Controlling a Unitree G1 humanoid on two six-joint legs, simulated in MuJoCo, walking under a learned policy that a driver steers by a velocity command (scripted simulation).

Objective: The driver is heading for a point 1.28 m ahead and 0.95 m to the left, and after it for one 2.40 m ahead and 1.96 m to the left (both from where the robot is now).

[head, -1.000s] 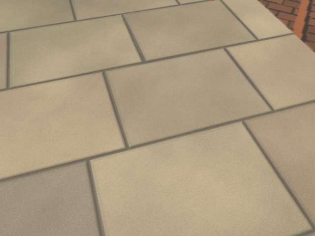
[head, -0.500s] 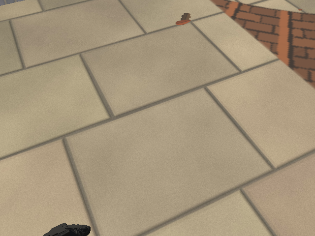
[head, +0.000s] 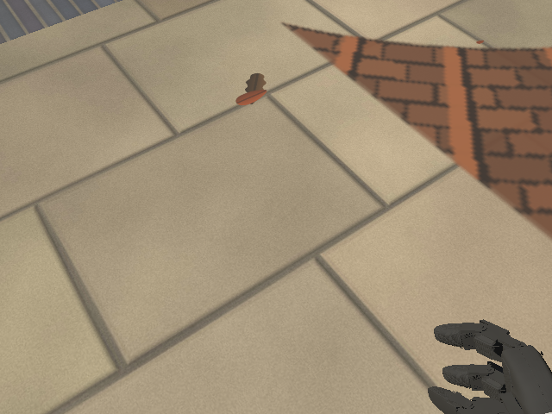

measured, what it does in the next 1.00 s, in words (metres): walks ahead, turning left: left foot, then right foot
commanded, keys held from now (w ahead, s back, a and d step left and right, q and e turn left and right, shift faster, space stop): q+shift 1.00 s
